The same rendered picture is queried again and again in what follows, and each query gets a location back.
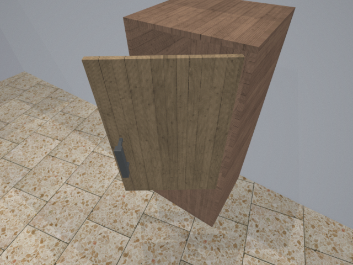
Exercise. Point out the handle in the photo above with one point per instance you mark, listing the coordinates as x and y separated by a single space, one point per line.
120 156

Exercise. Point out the cupboard door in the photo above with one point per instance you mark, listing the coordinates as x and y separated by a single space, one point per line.
172 111

